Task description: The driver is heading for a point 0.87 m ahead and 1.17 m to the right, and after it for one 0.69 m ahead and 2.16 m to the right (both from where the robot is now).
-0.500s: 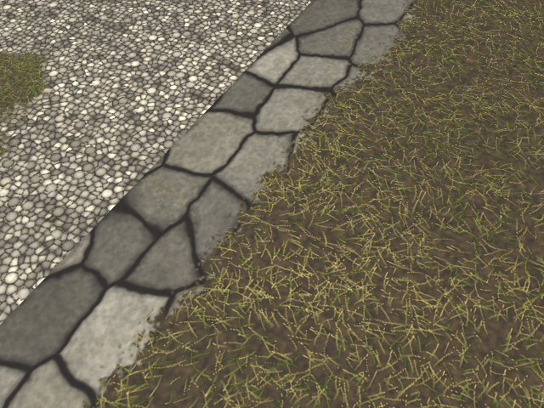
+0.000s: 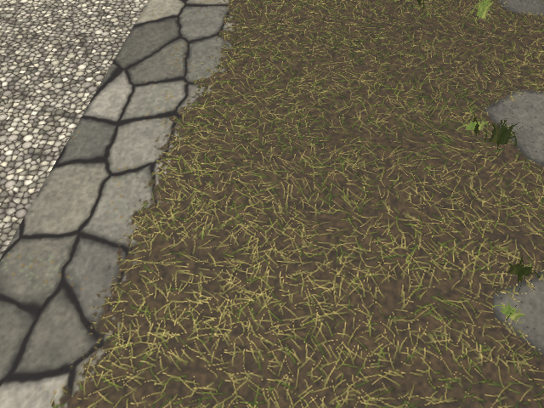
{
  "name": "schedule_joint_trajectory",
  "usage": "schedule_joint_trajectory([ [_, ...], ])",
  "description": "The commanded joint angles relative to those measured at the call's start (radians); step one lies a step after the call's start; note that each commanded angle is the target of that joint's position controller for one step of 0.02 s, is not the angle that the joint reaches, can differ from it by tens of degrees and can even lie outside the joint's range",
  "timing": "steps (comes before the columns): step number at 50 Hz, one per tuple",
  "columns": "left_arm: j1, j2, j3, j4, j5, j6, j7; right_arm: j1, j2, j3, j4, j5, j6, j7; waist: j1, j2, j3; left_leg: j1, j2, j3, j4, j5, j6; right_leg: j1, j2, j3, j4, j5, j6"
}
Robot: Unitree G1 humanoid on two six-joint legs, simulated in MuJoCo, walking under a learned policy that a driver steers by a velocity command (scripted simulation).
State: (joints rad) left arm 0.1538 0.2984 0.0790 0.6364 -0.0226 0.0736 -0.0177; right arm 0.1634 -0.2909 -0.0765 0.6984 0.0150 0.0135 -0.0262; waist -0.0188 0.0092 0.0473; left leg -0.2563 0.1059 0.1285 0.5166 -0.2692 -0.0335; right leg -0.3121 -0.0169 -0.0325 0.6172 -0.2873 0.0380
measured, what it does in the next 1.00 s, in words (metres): steps on the spot, turning right: right foot, then left foot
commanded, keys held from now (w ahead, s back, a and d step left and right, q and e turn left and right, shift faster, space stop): e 1.00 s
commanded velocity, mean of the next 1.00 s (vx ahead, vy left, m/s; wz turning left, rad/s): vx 0.00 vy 0.00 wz -0.60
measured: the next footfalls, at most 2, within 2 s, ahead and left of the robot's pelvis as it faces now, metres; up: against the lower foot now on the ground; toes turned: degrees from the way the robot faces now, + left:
right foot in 0.02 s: +0.04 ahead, -0.12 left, +0.00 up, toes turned -3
left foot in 0.48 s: +0.09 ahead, +0.10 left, +0.00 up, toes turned -23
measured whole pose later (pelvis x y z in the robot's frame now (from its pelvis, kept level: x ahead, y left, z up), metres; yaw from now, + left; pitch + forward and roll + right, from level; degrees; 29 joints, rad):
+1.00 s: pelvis -0.03 -0.03 +0.00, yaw -36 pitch +2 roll +1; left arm 0.20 0.30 0.07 0.60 0.00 0.03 0.00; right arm 0.13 -0.33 -0.09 0.70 0.00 0.02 -0.03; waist 0.00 0.05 0.07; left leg -0.47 0.04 0.00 1.05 -0.51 -0.06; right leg -0.30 0.03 0.03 0.55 -0.28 -0.05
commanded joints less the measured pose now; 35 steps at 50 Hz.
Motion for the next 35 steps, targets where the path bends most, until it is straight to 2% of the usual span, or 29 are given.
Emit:
schedule_joint_trajectory([
  [1,0.118,0.186,0.066,-0.046,0.001,-0.011,0.012,0.05,-0.116,-0.038,-0.028,-0.009,-0.019,0.005,0.031,-0.047,-0.152,-0.103,0.091,-0.012,0.204,0.128,0.044,0.305,-0.078,0.158,-0.248,0.433,-0.116],
  [2,0.112,0.295,0.081,-0.076,0.012,-0.018,0.025,0.028,-0.057,-0.012,-0.08,-0.066,-0.021,0.01,0.005,-0.345,-0.146,-0.405,-0.054,0.007,0.488,-0.417,-0.053,0.408,-0.336,0.5,-0.196,0.844,-0.291],
  [3,0.143,0.254,0.071,-0.08,0.051,-0.042,0.013,-0.072,-0.11,-0.027,-0.103,-0.044,-0.025,-0.001,0.105,-0.243,-0.224,-0.432,-0.084,-0.157,0.647,-0.441,-0.053,0.331,-0.383,0.547,-0.242,0.725,-0.413],
  [4,0.101,0.228,0.059,-0.071,0.052,-0.06,0.01,-0.098,-0.137,-0.037,-0.101,-0.017,-0.02,-0.007,0.08,-0.17,-0.167,-0.443,-0.065,-0.187,0.692,-0.358,-0.038,0.29,-0.316,0.459,-0.261,0.601,-0.37],
  [5,0.04,0.201,0.053,-0.069,0.032,-0.067,0.017,-0.083,-0.139,-0.042,-0.086,-0.016,-0.015,-0.015,0.047,-0.134,-0.128,-0.451,-0.055,-0.197,0.668,-0.264,-0.031,0.256,-0.256,0.398,-0.264,0.503,-0.31],
  [6,0.002,0.169,0.041,-0.075,0.013,-0.065,0.024,-0.069,-0.143,-0.046,-0.071,-0.024,-0.009,-0.023,0.032,-0.119,-0.114,-0.442,-0.05,-0.204,0.643,-0.207,-0.034,0.232,-0.225,0.37,-0.265,0.471,-0.276],
  [7,-0.022,0.165,0.036,-0.079,0.008,-0.061,0.031,-0.049,-0.141,-0.048,-0.068,-0.031,-0.007,-0.024,0.014,-0.129,-0.114,-0.399,-0.063,-0.2,0.645,-0.155,-0.043,0.189,-0.202,0.349,-0.267,0.487,-0.269],
  [9,-0.022,0.159,0.031,-0.079,0.017,-0.055,0.041,-0.022,-0.122,-0.044,-0.06,-0.026,-0.012,-0.018,0.004,-0.136,-0.139,-0.355,-0.088,-0.193,0.619,-0.094,-0.052,0.175,-0.175,0.335,-0.27,0.474,-0.269],
  [13,0.002,0.178,0.038,-0.071,0.012,-0.05,0.052,-0.06,-0.09,-0.029,-0.069,-0.021,-0.019,-0.011,0.028,-0.142,-0.133,-0.317,-0.108,-0.205,0.394,-0.058,-0.062,0.187,-0.155,0.375,-0.258,0.354,-0.263],
  [16,-0.002,0.194,0.044,-0.074,0.014,-0.043,0.048,-0.074,-0.093,-0.027,-0.077,-0.016,-0.026,-0.001,0.04,-0.162,-0.119,-0.241,-0.126,-0.214,0.278,-0.079,-0.056,0.136,-0.151,0.438,-0.254,0.265,-0.268],
  [19,-0.015,0.197,0.046,-0.077,0.01,-0.037,0.038,-0.067,-0.104,-0.032,-0.081,-0.008,-0.037,0.01,0.042,-0.174,-0.117,-0.171,-0.147,-0.218,0.181,-0.103,-0.042,0.122,-0.145,0.511,-0.235,0.287,-0.266],
  [21,-0.03,0.194,0.045,-0.08,0.003,-0.033,0.036,-0.044,-0.106,-0.034,-0.08,-0.005,-0.047,0.018,0.029,-0.178,-0.126,-0.116,-0.154,-0.219,0.075,-0.081,-0.027,0.136,-0.133,0.555,-0.207,0.327,-0.251],
  [23,-0.055,0.176,0.04,-0.086,-0.011,-0.028,0.042,0.015,-0.11,-0.041,-0.062,-0.009,-0.055,0.021,-0.013,-0.158,-0.136,0.033,-0.133,-0.208,-0.145,0.106,0.001,0.09,-0.079,0.543,-0.151,0.279,-0.192],
  [24,-0.017,0.136,0.028,-0.086,-0.003,-0.029,0.044,0.04,-0.164,-0.054,-0.064,-0.023,-0.053,0.016,0.001,-0.06,-0.172,0.16,0.013,-0.317,-0.174,0.19,0.054,-0.001,-0.023,0.478,-0.043,0.088,-0.136],
  [25,0.03,0.106,0.023,-0.1,-0.004,-0.036,0.043,0.005,-0.249,-0.069,-0.067,-0.044,-0.041,0.012,0.064,0.229,-0.132,0.204,0.203,-0.545,-0.198,0.39,0.199,-0.206,0.151,0.262,0.14,-0.25,-0.067],
  [26,0.034,0.189,0.05,-0.085,0.009,-0.045,0.045,0.002,-0.198,-0.059,-0.083,-0.059,-0.043,0.014,0.028,0.228,-0.126,0.153,0.307,-0.639,-0.214,0.429,0.313,-0.257,0.124,0.214,0.392,-0.375,-0.015],
  [27,0.05,0.231,0.069,-0.067,0.004,-0.043,0.044,-0.036,-0.15,-0.041,-0.096,-0.052,-0.045,0.009,0.046,0.155,-0.112,0.12,0.277,-0.558,-0.206,0.396,0.305,-0.259,0.085,0.21,0.517,-0.313,0.005],
  [28,0.064,0.217,0.072,-0.044,0.0,-0.033,0.046,-0.078,-0.122,-0.033,-0.103,-0.041,-0.042,0.004,0.06,0.119,-0.091,0.1,0.207,-0.459,-0.198,0.335,0.259,-0.26,0.072,0.193,0.566,-0.251,0.023],
  [29,0.073,0.194,0.068,-0.033,0.002,-0.022,0.048,-0.095,-0.108,-0.028,-0.106,-0.026,-0.04,-0.001,0.055,0.116,-0.073,0.105,0.166,-0.395,-0.194,0.3,0.233,-0.283,0.068,0.183,0.604,-0.193,0.041],
  [30,0.07,0.165,0.061,-0.033,-0.001,-0.015,0.045,-0.093,-0.103,-0.023,-0.105,-0.021,-0.036,-0.006,0.047,0.121,-0.062,0.105,0.146,-0.348,-0.195,0.317,0.229,-0.293,0.062,0.167,0.62,-0.159,0.054],
  [31,0.055,0.144,0.054,-0.043,-0.005,-0.013,0.042,-0.082,-0.107,-0.022,-0.102,-0.025,-0.031,-0.01,0.036,0.13,-0.055,0.106,0.124,-0.301,-0.203,0.323,0.23,-0.294,0.057,0.133,0.594,-0.133,0.063],
  [33,0.003,0.119,0.043,-0.071,-0.01,-0.016,0.038,-0.038,-0.12,-0.027,-0.092,-0.033,-0.021,-0.018,-0.002,0.157,-0.067,0.176,0.132,-0.27,-0.203,0.343,0.247,-0.313,0.035,0.097,0.496,-0.117,0.077],
  [35,-0.025,0.106,0.033,-0.09,-0.003,-0.019,0.031,-0.016,-0.145,-0.036,-0.085,-0.032,-0.013,-0.019,-0.022,0.164,-0.093,0.223,0.161,-0.256,-0.194,0.373,0.261,-0.286,0.004,0.08,0.395,-0.131,0.081],
])
Keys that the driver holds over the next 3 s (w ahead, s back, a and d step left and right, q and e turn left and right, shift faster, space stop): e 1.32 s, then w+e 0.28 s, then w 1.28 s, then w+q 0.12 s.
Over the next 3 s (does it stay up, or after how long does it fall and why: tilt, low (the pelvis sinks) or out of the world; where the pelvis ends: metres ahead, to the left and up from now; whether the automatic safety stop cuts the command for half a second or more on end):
stays up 0.28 -0.76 0.00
